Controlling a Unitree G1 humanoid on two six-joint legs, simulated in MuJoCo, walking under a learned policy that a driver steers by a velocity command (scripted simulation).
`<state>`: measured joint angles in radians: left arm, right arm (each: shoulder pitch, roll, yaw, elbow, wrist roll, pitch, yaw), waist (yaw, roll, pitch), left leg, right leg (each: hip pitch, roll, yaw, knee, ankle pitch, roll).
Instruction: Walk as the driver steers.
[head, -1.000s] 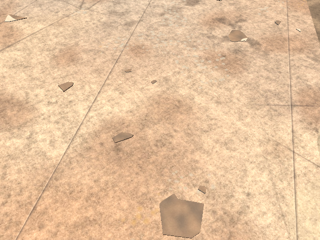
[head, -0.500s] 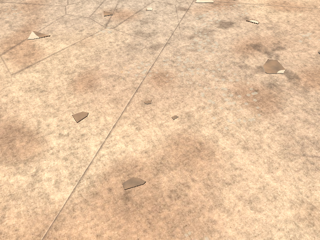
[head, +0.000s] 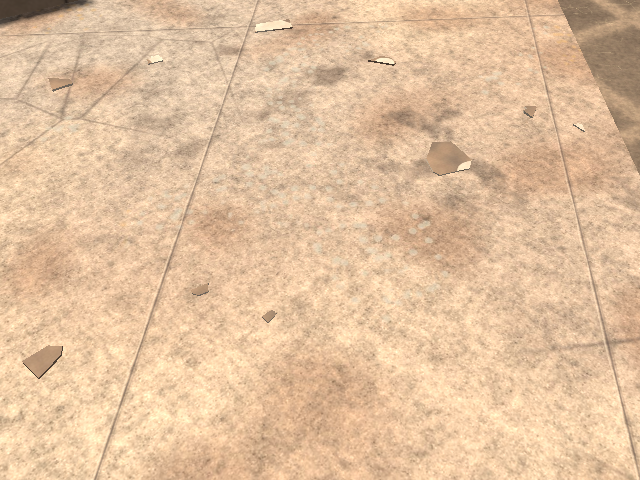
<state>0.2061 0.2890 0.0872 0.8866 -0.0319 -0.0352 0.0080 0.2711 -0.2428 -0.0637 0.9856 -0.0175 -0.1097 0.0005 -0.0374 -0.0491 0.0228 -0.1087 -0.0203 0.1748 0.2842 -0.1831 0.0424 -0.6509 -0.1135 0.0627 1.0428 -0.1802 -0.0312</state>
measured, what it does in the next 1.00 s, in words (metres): walks ahead, turning right: right foot, then left foot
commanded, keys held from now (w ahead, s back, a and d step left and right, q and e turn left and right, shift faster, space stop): w+e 0.58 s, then w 0.42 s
